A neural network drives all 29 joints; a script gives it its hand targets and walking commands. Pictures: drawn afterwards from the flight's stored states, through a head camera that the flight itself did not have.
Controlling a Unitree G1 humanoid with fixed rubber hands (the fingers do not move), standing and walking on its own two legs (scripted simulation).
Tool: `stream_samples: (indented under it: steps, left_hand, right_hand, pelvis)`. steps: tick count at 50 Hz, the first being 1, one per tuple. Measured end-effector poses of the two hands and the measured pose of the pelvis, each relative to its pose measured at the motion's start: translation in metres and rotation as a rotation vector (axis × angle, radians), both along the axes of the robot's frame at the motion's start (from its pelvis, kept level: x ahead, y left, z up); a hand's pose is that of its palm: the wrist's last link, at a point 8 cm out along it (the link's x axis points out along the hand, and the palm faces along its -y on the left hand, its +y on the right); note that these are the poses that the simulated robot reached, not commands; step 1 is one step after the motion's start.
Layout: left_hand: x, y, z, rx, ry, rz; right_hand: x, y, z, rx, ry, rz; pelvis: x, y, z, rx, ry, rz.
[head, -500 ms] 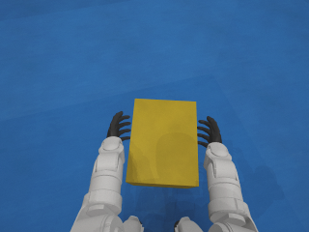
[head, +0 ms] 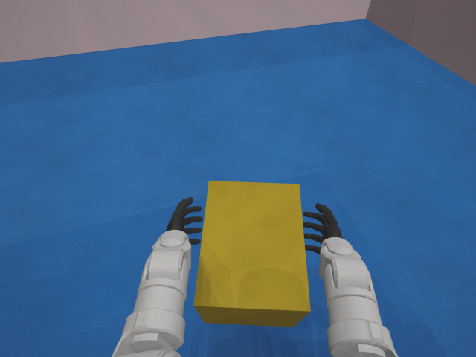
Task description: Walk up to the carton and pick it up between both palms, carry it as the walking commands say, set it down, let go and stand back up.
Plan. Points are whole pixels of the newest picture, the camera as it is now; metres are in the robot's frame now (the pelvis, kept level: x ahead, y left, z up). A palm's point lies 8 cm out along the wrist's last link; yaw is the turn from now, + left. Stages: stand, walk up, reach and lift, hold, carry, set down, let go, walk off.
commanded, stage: reach and lift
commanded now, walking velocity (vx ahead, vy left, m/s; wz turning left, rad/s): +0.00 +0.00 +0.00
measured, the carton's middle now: (251, 254) +0.33 -0.02 -0.07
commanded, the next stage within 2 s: hold in 1.40 s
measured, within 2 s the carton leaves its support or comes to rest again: neither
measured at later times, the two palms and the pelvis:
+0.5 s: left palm (175, 234) +0.30 +0.11 +0.06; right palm (343, 239) +0.29 -0.16 +0.06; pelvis -0.01 -0.01 +0.00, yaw +0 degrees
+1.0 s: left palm (168, 235) +0.30 +0.12 +0.06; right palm (335, 236) +0.30 -0.15 +0.06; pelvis +0.00 -0.01 +0.01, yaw +0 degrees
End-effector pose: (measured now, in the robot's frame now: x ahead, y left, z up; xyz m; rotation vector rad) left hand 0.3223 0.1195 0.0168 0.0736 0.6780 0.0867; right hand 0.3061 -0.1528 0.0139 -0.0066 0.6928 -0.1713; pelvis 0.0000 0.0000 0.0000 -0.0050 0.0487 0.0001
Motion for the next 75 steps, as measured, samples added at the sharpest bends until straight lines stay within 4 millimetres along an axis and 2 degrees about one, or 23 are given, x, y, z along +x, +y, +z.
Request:
stream_samples:
  steps: [14,22,40,55,75]
  left_hand:
    - [-0.015,-0.003,0.035,0.008,-0.017,-0.009]
    - [-0.02,-0.007,0.044,0.006,-0.01,-0.007]
    - [-0.023,0.005,0.043,0.013,0.005,0.043]
    - [-0.021,0.004,0.042,0.012,0.005,0.019]
    - [-0.035,0.006,0.039,0.008,0.008,0.014]
  right_hand:
    - [-0.012,-0.003,0.035,-0.012,-0.018,0.003]
    - [-0.016,-0.006,0.046,-0.02,-0.012,-0.002]
    - [-0.009,0.007,0.044,-0.037,0.002,0.041]
    - [-0.011,0.004,0.043,-0.033,0.002,0.047]
    - [-0.02,0.004,0.043,-0.032,0.004,0.067]
  pelvis:
    - [-0.001,-0.004,0.004,0.005,-0.124,-0.001]
    - [-0.004,-0.008,0.004,0.006,-0.161,-0.004]
    - [-0.005,-0.007,0.004,0.007,-0.161,-0.006]
    - [0.002,-0.007,0.006,0.006,-0.161,-0.008]
    - [-0.001,-0.01,0.005,0.006,-0.178,-0.002]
